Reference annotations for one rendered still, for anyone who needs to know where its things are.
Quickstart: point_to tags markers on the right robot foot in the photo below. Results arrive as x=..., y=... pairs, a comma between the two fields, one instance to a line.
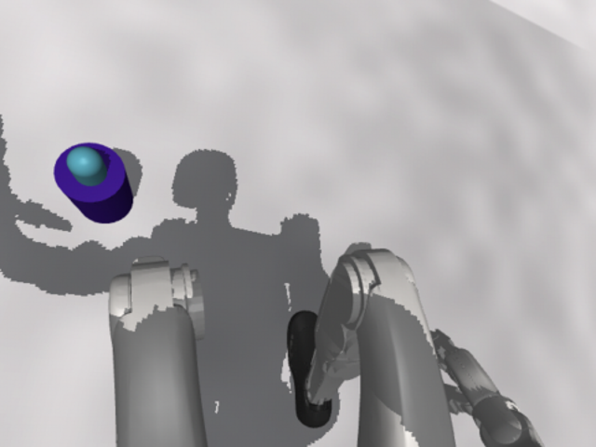
x=301, y=347

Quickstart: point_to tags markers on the bottle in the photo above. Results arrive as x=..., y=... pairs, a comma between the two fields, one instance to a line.
x=94, y=178

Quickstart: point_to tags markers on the right robot hand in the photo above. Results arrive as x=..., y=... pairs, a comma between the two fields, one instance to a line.
x=472, y=380

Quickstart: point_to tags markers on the right robot arm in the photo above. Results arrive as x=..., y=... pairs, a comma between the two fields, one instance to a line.
x=502, y=424

